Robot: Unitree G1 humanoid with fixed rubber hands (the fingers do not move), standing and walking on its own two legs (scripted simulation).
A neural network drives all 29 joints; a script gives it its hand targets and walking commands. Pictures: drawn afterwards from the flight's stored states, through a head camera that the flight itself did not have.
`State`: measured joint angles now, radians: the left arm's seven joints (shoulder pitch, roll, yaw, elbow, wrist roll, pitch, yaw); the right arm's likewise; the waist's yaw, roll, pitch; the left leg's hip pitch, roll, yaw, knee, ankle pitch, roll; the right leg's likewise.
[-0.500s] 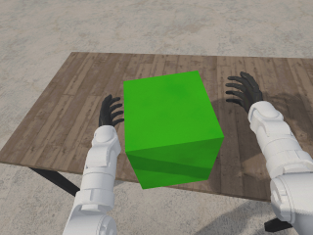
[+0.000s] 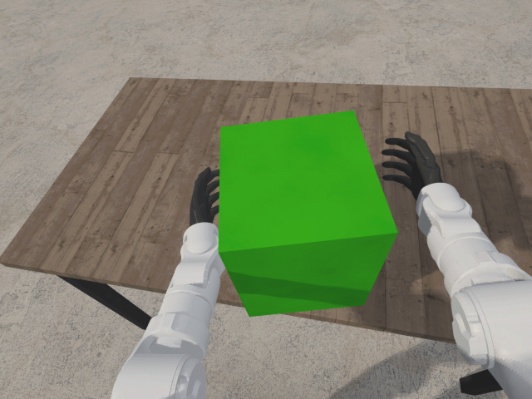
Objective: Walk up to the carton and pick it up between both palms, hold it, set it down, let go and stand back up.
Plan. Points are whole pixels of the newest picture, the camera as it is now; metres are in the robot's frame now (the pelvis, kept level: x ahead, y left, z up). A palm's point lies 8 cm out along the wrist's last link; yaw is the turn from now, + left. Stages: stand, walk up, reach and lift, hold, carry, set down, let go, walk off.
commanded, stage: reach and lift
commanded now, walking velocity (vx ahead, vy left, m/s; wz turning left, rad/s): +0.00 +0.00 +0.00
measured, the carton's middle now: (297, 222) +0.40 +0.07 +0.02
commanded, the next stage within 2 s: none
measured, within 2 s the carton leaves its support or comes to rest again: neither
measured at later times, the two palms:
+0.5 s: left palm (217, 221) +0.36 +0.19 +0.05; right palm (407, 193) +0.46 -0.09 +0.05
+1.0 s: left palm (219, 224) +0.36 +0.19 +0.04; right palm (408, 194) +0.46 -0.09 +0.05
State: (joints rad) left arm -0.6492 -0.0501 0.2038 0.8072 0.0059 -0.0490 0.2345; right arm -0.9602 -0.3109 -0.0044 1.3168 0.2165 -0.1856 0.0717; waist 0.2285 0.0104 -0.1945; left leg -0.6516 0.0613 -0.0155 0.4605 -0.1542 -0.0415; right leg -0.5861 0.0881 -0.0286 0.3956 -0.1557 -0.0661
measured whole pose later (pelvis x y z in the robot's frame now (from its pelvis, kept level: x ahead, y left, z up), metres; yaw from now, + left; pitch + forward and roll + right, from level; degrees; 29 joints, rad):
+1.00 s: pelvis +0.02 -0.01 +0.01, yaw +1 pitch +14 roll +0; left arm -0.55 -0.24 0.49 0.65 0.37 -0.08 0.13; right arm -0.86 -0.09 -0.43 1.25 -0.30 -0.31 0.04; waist 0.16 -0.02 -0.10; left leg -0.45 0.05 0.02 0.31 -0.11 -0.04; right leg -0.40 0.07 -0.04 0.30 -0.15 -0.07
